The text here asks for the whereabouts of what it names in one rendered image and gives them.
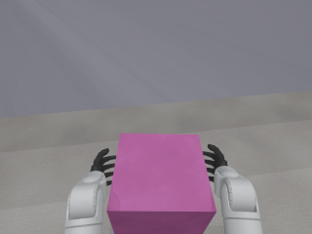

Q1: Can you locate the right robot forearm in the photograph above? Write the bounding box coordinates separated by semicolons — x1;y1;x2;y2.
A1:
214;166;263;234

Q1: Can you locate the carton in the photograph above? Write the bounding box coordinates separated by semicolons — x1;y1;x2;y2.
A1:
106;133;216;234

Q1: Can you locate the robot left hand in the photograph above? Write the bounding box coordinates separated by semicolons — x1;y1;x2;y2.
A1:
90;148;117;186

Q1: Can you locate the left robot forearm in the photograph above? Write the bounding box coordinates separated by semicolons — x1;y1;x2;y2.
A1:
64;171;107;234

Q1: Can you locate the robot right hand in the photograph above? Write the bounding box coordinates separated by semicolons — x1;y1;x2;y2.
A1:
202;144;228;182

